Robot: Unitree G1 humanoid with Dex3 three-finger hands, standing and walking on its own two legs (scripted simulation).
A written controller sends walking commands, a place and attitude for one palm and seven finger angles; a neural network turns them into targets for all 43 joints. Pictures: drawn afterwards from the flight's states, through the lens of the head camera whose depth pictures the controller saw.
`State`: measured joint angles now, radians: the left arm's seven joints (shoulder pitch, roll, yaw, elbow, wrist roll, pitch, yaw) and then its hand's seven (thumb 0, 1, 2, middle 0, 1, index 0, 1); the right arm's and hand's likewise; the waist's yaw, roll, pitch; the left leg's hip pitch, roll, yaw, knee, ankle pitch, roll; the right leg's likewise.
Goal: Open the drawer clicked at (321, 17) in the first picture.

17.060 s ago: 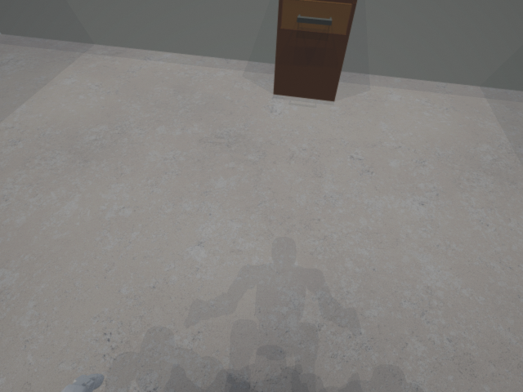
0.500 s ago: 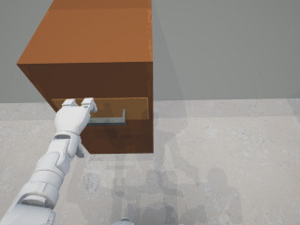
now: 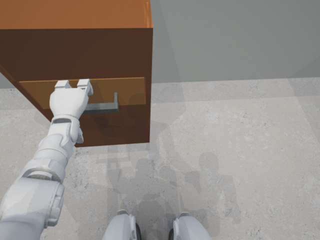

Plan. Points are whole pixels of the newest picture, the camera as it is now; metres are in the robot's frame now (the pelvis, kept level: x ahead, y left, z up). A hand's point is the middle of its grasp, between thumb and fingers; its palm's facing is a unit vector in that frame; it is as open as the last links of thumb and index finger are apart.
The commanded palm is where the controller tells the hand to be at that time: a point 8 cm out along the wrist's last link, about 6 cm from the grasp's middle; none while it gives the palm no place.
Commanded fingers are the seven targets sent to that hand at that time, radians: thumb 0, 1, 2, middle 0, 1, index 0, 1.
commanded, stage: move the hooked fingers above the handle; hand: left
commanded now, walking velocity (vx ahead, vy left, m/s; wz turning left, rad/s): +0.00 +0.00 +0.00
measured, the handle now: (89, 102) +0.56 +0.22 -0.15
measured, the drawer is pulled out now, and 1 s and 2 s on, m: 0.00 0.00 0.00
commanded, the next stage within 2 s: lower the fingers behind the handle in 1.06 s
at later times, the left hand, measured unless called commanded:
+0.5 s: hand (84, 108) +0.50 +0.21 -0.09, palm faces -0.04 -0.04 -1.00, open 13.8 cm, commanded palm +0.49 +0.19 -0.03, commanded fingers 0.00 -0.50 0.30 -0.30 -1.20 -0.30 -1.20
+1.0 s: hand (86, 110) +0.50 +0.21 -0.10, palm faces -0.07 -0.04 -1.00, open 13.8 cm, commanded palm +0.49 +0.18 -0.03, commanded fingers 0.00 -0.50 0.30 -0.30 -1.20 -0.30 -1.20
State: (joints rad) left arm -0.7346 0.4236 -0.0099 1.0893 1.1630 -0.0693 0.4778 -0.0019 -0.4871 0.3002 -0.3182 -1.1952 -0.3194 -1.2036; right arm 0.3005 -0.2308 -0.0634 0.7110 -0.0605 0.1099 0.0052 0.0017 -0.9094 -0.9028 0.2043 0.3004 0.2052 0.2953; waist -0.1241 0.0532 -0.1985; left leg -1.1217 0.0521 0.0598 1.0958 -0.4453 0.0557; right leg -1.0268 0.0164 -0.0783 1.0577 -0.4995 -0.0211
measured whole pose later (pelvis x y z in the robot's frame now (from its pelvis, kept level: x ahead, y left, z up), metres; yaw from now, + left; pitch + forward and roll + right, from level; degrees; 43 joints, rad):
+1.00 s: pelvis -0.02 +0.00 -0.05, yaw -2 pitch +33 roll -5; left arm -0.88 0.51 0.02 1.11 1.15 -0.03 0.45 0.00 -0.49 0.30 -0.32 -1.20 -0.32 -1.20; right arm 0.29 -0.24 -0.03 0.69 -0.07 0.07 0.02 0.00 -0.91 -0.90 0.20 0.30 0.20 0.30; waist -0.17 0.07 -0.19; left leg -1.41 0.08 0.03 1.32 -0.50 0.06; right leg -1.30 0.03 -0.10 1.26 -0.55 -0.02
